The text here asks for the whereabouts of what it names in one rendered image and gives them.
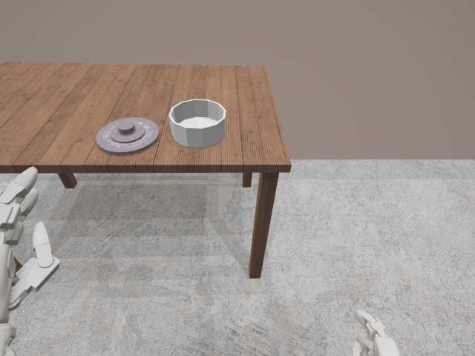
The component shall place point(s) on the pot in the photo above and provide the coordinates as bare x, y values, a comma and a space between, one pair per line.
198, 123

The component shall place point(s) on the right robot hand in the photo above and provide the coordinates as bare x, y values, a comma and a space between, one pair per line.
382, 344

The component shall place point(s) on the lid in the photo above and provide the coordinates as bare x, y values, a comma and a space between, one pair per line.
112, 141

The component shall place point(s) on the table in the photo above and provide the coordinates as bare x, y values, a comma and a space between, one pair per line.
51, 112

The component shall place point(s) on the knob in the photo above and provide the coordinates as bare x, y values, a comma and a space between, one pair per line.
126, 127

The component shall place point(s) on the left robot hand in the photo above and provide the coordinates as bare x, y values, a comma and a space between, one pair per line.
16, 203

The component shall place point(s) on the robot left forearm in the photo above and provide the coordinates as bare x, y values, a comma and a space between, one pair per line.
7, 334

